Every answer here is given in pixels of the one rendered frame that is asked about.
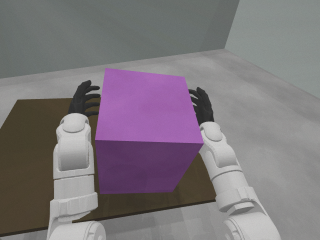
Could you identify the left robot hand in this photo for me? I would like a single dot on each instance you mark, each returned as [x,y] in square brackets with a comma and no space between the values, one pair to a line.
[78,104]

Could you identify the right robot hand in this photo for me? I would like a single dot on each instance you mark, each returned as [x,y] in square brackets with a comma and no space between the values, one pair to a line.
[203,110]

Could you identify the carton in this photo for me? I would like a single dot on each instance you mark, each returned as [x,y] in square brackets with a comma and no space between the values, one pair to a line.
[147,132]

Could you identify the robot left upper arm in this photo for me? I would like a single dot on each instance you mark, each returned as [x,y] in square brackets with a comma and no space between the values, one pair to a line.
[88,230]

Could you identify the robot right upper arm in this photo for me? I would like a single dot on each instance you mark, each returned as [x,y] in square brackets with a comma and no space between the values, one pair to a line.
[251,226]

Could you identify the right robot forearm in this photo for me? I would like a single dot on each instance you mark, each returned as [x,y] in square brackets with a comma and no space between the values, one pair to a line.
[233,194]

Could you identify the left robot forearm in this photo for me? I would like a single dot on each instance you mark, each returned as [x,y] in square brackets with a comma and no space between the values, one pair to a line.
[73,166]

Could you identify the table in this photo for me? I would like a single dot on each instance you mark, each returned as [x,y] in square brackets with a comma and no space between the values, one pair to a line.
[27,141]

